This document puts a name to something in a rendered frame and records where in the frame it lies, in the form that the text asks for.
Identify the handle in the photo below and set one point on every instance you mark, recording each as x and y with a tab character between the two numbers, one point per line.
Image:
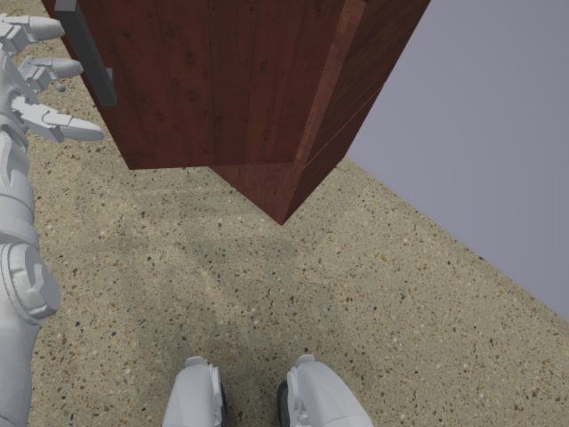
79	35

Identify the robot left hand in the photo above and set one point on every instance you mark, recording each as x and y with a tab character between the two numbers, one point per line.
32	77

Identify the left robot forearm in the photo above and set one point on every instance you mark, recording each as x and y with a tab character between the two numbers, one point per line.
17	204

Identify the cupboard door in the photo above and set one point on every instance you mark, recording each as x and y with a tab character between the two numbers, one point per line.
209	82

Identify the left robot thigh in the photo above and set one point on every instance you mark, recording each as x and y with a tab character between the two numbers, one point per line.
195	395

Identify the left robot upper arm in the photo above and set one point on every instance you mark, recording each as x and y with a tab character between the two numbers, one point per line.
29	293

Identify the right robot shin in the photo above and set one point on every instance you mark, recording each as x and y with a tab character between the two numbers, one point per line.
295	419

